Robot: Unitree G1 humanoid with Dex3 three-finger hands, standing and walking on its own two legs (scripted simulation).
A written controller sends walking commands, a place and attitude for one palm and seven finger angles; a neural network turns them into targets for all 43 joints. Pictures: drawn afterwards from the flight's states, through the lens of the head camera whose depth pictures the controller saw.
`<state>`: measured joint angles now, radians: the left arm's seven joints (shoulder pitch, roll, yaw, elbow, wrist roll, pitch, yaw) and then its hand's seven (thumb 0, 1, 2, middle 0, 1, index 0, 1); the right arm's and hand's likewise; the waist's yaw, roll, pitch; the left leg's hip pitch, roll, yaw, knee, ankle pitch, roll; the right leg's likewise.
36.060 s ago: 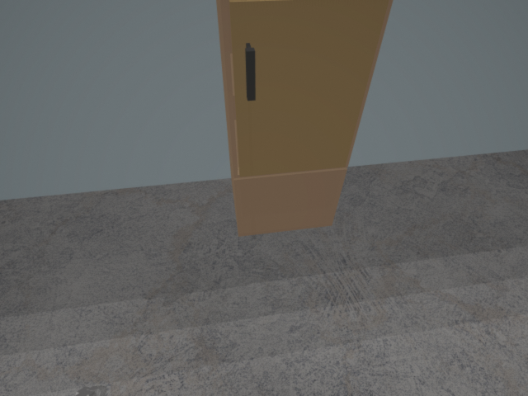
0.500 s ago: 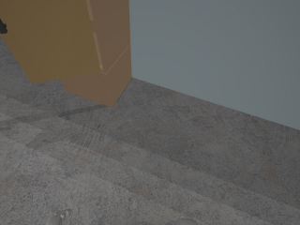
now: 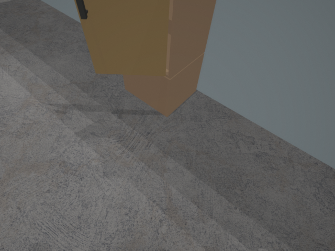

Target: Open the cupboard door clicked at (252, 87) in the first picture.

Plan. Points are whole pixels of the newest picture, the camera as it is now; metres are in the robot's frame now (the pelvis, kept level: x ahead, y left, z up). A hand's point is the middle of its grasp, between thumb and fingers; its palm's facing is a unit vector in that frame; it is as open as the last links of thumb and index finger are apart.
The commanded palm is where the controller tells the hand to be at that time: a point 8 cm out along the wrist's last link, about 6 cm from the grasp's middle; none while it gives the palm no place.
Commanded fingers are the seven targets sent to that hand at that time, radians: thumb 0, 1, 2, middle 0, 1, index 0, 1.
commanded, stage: turn to face it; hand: left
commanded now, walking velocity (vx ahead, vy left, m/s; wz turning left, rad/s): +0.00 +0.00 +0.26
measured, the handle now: out of the picture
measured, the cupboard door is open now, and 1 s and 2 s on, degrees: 40 40 40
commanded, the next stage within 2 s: take the last steps up to it in 0.02 s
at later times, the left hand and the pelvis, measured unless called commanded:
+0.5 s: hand out of the picture +0.02 +0.18 -0.15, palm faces +0.22 -0.95 -0.21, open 7.3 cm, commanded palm none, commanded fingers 0.00 0.90 0.90 -0.20 -0.30 -0.20 -0.30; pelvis +0.05 +0.01 +0.02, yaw +9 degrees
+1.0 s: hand (59, 198) +0.25 +0.32 -0.14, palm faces +0.19 -0.96 -0.21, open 7.4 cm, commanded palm none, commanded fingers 0.00 0.90 0.90 -0.20 -0.30 -0.20 -0.30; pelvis +0.19 +0.12 +0.02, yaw +9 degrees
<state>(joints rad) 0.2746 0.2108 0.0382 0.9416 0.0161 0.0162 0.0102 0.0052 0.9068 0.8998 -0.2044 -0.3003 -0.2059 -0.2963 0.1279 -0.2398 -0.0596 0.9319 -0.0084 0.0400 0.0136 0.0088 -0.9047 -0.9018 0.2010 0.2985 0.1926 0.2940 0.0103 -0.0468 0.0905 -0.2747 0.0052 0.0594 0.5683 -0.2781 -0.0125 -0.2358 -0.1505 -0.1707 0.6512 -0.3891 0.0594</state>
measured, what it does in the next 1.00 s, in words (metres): walks ahead: right foot, then left foot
